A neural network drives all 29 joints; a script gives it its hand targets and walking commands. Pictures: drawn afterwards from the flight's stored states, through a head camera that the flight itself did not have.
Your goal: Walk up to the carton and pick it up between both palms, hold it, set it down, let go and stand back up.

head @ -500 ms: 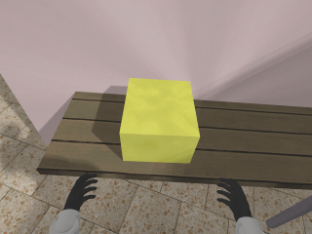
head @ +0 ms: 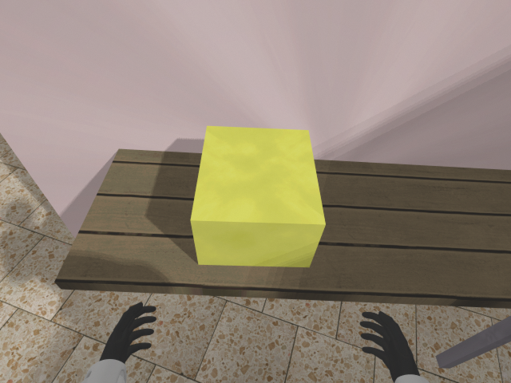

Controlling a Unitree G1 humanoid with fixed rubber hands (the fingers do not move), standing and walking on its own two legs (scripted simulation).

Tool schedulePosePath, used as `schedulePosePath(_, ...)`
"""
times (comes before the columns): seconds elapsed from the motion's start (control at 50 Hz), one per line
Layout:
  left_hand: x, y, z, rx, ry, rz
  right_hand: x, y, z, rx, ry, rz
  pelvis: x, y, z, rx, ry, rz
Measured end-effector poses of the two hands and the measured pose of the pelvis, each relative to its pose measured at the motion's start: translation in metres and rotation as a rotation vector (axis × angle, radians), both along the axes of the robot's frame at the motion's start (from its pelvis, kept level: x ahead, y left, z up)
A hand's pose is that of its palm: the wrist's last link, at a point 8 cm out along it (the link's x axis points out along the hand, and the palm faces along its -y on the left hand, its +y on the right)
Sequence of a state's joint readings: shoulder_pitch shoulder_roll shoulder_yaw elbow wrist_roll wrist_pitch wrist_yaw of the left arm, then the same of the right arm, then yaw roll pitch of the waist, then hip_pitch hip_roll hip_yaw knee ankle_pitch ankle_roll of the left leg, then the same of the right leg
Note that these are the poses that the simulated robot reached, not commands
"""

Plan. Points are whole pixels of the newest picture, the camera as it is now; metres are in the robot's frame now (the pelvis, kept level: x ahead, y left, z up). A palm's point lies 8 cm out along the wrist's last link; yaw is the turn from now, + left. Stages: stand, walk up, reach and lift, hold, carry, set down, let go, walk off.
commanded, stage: let go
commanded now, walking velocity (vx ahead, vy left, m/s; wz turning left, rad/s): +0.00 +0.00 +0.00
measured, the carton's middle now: (256, 194) +0.48 +0.02 -0.03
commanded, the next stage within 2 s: stand in 0.28 s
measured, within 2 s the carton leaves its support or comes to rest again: neither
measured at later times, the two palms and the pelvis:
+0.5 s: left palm out of the picture +0.11 +0.24 -0.10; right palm out of the picture +0.12 -0.25 -0.10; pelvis +0.00 +0.00 -0.01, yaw +1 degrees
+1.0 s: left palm out of the picture -0.02 +0.24 -0.13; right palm out of the picture -0.02 -0.26 -0.13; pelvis -0.05 -0.01 -0.01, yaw +2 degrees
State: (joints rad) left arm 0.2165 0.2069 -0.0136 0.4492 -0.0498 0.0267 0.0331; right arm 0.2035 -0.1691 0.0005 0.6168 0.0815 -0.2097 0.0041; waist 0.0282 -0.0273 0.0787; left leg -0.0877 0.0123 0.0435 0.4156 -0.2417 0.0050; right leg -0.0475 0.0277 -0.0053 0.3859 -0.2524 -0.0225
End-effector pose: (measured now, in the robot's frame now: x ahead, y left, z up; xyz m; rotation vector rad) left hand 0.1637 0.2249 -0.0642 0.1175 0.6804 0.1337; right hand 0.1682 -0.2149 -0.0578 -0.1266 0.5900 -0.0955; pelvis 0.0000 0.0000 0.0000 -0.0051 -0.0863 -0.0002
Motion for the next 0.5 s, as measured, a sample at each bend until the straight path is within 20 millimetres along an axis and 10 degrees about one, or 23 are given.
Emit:
schedulePosePath(0.34,-0.009,-0.002,-0.015,0.022,0.104,-0.019,-0.013,-0.011,-0.017,-0.047,0.104,0.011,0.003,-0.005,-0.001,0.001,0.014,0.0)
schedulePosePath(0.5,-0.051,0.014,-0.034,0.061,0.185,0.014,-0.047,-0.037,-0.042,-0.102,0.285,-0.038,0.005,-0.004,-0.006,-0.002,0.028,0.019)
